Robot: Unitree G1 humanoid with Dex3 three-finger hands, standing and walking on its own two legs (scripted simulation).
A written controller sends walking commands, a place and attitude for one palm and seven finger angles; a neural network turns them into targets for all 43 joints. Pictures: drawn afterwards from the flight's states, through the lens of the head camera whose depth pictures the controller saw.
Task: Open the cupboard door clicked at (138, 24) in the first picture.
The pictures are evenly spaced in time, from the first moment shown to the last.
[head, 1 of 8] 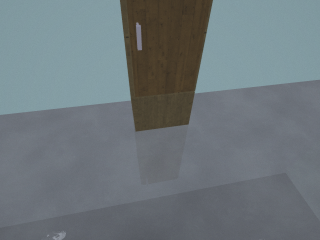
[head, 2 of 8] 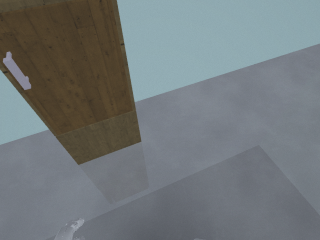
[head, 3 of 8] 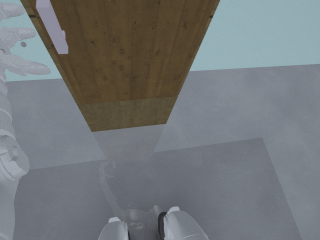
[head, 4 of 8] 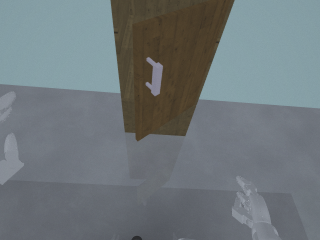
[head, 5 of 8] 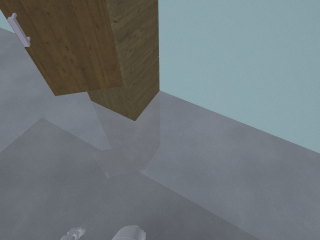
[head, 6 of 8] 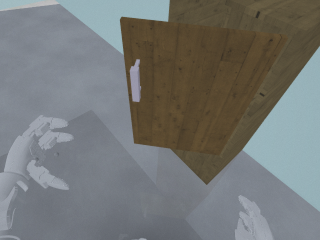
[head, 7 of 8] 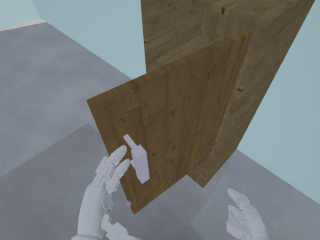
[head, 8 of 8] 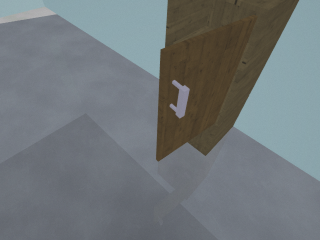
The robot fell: no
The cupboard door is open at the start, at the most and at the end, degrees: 0 83 81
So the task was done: yes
